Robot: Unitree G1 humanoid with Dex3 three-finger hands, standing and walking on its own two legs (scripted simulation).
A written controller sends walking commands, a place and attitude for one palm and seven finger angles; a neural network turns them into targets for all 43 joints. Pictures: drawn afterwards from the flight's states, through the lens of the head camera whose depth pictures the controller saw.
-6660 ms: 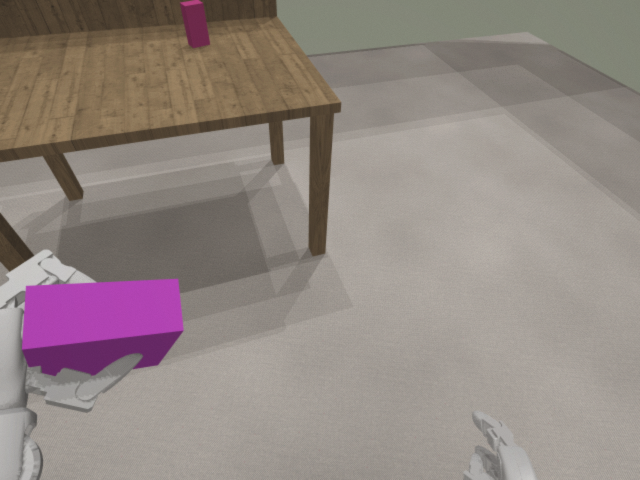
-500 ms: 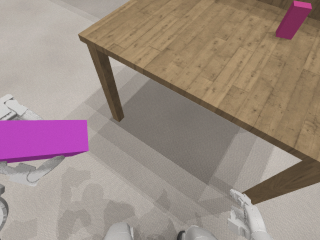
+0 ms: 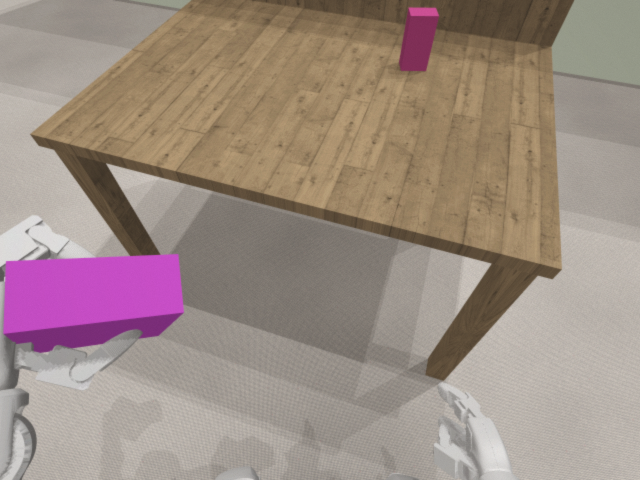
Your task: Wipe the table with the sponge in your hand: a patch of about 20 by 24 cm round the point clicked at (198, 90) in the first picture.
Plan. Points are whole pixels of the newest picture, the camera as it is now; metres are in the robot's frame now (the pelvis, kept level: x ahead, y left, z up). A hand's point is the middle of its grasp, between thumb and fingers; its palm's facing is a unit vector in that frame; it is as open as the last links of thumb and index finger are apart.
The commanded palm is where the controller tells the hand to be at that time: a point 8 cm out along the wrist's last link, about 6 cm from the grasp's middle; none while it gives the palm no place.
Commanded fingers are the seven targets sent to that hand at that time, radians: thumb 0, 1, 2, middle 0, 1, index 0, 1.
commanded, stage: turn to face it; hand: left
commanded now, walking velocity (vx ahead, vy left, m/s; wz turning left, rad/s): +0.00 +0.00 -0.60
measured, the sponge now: (122, 304) +0.24 +0.21 +0.15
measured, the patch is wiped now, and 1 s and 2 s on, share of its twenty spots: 0.00 0.00 0.00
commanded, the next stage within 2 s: take the last steps up to it in 1.08 s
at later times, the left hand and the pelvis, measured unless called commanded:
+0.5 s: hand (244, 318) +0.22 +0.09 +0.18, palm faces +0.16 -0.89 -0.44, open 9.3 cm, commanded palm +0.18 +0.15 +0.19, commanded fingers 0.00 0.10 1.30 -1.20 -1.60 -1.20 -1.60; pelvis -0.05 -0.08 +0.02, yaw -15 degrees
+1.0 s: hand (322, 337) +0.21 +0.03 +0.17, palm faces -0.07 -0.88 -0.47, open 9.3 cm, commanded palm +0.19 +0.08 +0.19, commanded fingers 0.00 0.10 1.30 -1.20 -1.60 -1.20 -1.60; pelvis -0.09 -0.08 +0.00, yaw -31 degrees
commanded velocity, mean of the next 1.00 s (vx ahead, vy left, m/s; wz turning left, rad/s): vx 0.00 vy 0.00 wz -0.51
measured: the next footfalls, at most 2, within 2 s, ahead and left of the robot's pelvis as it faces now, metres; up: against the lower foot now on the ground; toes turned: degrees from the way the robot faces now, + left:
right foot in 0.04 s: +0.03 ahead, -0.11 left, +0.00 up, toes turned -8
left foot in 0.78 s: -0.05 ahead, +0.08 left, +0.00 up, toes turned -21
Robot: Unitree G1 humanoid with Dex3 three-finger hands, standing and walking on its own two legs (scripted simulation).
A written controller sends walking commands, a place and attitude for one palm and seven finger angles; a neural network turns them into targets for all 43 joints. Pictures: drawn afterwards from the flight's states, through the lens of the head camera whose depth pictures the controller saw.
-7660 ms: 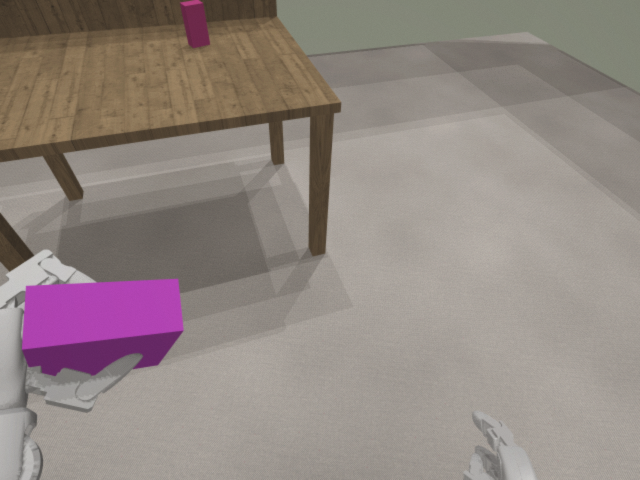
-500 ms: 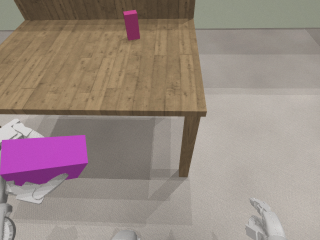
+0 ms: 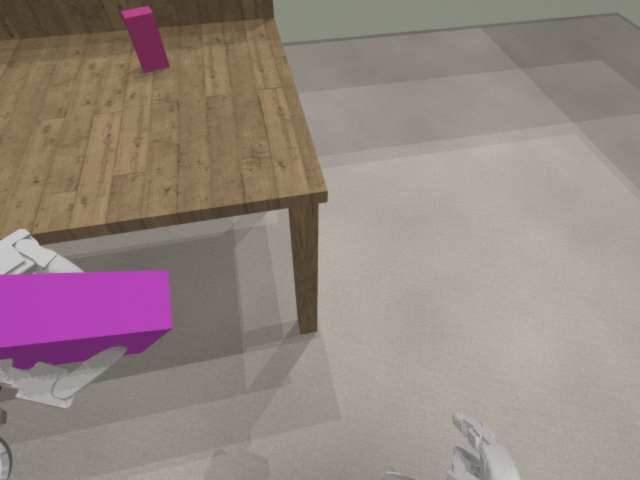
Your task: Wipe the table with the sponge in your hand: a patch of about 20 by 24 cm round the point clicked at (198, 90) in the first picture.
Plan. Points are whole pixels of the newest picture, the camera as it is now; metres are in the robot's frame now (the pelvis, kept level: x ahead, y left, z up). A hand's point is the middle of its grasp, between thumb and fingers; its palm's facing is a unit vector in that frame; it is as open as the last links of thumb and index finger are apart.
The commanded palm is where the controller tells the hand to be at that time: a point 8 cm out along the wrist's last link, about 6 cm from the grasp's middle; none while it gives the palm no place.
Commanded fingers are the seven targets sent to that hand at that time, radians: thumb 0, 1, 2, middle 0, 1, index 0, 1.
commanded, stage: turn to face it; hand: left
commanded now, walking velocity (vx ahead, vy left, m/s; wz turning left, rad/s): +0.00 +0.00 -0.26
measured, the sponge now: (107, 320) +0.22 +0.22 +0.15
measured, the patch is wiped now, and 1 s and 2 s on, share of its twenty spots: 0.00 0.00 0.00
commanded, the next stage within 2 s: take the last steps up to it in 0.08 s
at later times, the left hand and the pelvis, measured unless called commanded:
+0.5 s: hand (120, 293) +0.23 +0.21 +0.18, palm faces +0.40 -0.79 -0.46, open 9.3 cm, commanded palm +0.19 +0.23 +0.19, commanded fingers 0.00 0.10 1.30 -1.20 -1.60 -1.20 -1.60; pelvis +0.01 -0.04 +0.01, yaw -4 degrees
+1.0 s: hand (158, 232) +0.31 +0.21 +0.16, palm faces +0.39 -0.80 -0.47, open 9.3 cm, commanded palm +0.26 +0.24 +0.19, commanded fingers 0.00 0.10 1.30 -1.20 -1.60 -1.20 -1.60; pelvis +0.09 -0.03 +0.00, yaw -2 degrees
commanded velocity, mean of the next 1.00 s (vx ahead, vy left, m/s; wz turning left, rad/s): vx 0.22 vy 0.13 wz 0.02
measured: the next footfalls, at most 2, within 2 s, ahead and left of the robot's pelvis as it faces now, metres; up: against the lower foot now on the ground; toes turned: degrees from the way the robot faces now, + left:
right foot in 0.04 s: +0.07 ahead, -0.13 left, +0.00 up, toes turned -4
left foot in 0.30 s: +0.04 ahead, +0.09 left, +0.00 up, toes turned +0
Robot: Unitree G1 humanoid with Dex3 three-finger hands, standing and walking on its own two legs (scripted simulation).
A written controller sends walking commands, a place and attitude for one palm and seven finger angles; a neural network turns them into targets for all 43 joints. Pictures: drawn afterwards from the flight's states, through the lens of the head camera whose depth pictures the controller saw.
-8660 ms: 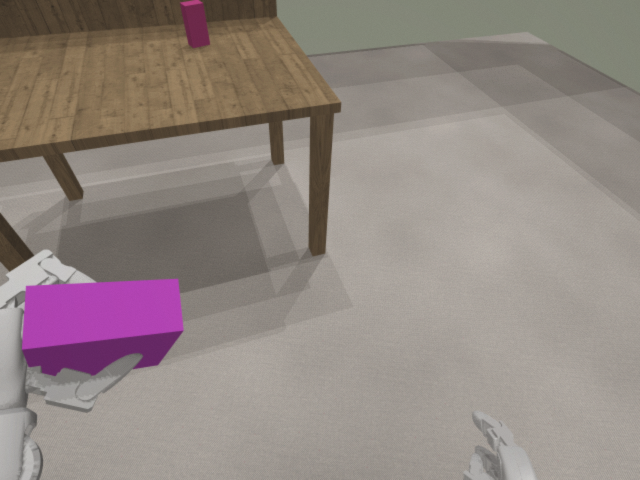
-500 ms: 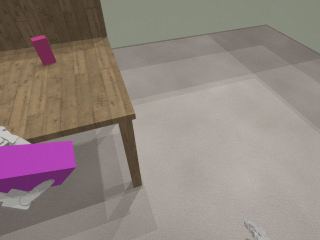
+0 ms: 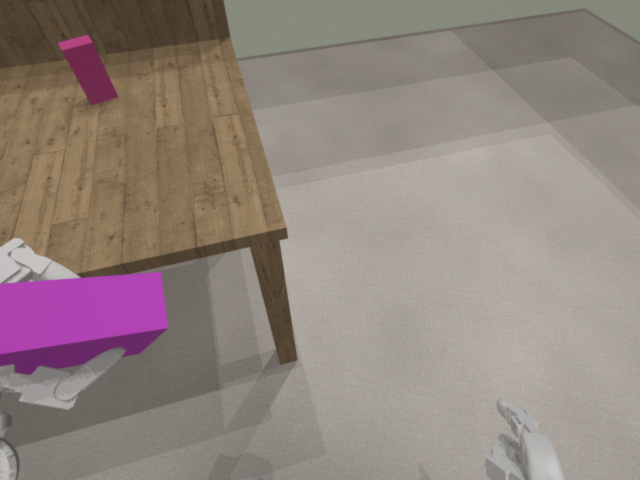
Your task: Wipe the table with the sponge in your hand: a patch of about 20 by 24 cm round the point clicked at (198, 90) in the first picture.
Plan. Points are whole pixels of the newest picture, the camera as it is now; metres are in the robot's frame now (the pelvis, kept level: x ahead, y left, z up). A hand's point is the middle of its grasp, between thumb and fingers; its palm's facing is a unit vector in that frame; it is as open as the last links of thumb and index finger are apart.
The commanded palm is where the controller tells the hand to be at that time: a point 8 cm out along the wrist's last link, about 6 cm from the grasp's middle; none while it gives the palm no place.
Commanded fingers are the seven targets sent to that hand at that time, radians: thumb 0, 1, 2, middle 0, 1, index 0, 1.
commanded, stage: take the last steps up to it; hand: left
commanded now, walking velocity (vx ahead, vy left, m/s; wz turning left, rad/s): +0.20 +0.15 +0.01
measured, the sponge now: (104, 323) +0.22 +0.22 +0.15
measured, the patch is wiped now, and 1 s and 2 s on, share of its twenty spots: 0.00 0.00 0.00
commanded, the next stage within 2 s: come to a stop and stand still in 0.30 s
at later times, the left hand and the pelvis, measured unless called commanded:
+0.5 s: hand (108, 248) +0.30 +0.24 +0.16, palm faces +0.37 -0.78 -0.49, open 9.3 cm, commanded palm +0.23 +0.28 +0.19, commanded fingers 0.00 0.10 1.30 -1.20 -1.60 -1.20 -1.60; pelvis +0.08 +0.00 +0.02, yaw +1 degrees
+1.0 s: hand (104, 244) +0.29 +0.23 +0.18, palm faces +0.33 -0.83 -0.45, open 9.3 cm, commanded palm +0.23 +0.28 +0.19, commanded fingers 0.00 0.10 1.30 -1.20 -1.60 -1.20 -1.60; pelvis +0.07 +0.01 +0.00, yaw -1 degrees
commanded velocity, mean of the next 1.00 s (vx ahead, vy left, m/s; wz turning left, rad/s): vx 0.03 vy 0.02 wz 0.00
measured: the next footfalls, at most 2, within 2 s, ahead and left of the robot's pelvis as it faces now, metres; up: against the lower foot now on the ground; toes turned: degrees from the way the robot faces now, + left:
right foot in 0.24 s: +0.11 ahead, -0.10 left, +0.00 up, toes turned -10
left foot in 0.64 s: +0.18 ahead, +0.16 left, +0.00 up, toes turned +8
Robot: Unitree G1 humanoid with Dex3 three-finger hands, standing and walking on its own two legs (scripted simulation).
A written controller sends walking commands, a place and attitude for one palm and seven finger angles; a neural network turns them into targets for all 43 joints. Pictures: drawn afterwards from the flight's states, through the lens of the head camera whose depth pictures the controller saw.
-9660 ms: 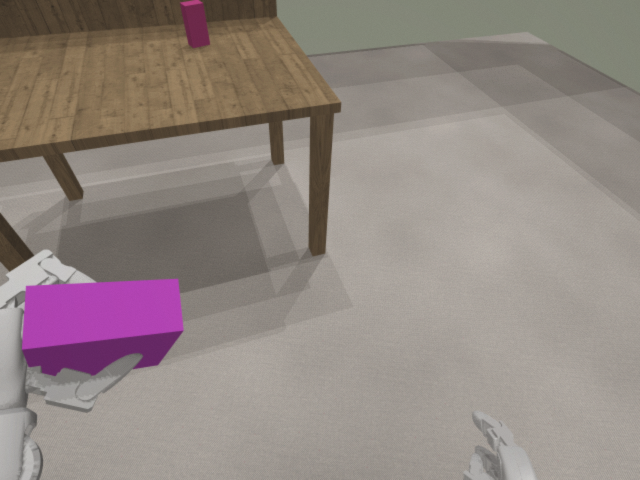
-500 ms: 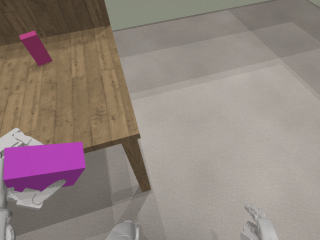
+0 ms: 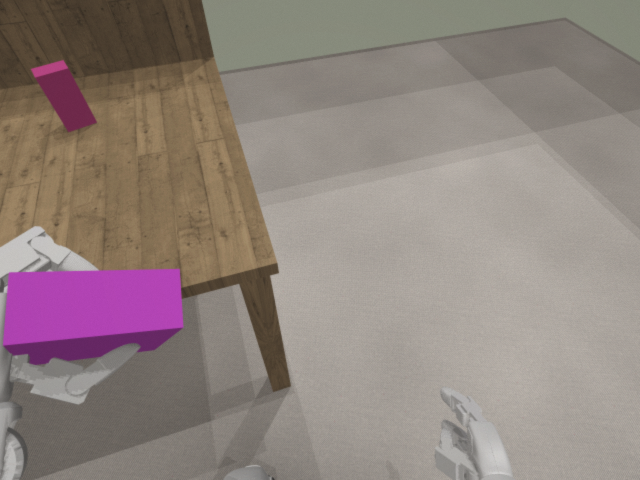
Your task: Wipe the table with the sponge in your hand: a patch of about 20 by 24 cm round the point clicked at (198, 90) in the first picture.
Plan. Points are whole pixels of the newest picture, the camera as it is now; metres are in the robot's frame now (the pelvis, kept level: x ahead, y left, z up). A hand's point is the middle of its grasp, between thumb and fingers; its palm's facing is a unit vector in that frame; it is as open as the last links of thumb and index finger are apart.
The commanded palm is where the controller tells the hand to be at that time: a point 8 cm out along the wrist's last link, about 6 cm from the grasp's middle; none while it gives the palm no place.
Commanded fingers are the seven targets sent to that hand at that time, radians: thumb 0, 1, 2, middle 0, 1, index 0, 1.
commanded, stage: come to a stop and stand still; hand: left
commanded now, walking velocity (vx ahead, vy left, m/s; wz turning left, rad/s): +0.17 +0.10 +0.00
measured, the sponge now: (120, 318) +0.23 +0.20 +0.16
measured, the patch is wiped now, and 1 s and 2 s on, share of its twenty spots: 0.00 0.00 0.00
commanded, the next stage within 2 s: look again from close up in 0.70 s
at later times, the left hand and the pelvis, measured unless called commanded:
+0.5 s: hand (29, 356) +0.18 +0.25 +0.17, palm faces +0.39 -0.80 -0.45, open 9.3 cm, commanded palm +0.14 +0.29 +0.19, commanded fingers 0.00 0.10 1.30 -1.20 -1.60 -1.20 -1.60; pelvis -0.03 +0.01 +0.00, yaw +0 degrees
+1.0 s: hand out of the picture +0.21 +0.28 +0.19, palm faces +0.42 -0.83 -0.35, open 9.3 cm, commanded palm +0.13 +0.30 +0.19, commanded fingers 0.00 0.10 1.30 -1.20 -1.60 -1.20 -1.60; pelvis -0.04 +0.03 +0.01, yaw -2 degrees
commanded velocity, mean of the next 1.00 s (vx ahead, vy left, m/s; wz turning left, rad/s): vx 0.02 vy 0.03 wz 0.00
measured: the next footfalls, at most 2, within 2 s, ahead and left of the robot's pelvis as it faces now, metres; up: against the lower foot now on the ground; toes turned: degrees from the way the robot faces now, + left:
left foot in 0.34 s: +0.01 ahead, +0.12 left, +0.00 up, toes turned +2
left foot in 1.76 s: +0.09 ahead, +0.20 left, +0.00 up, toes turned -3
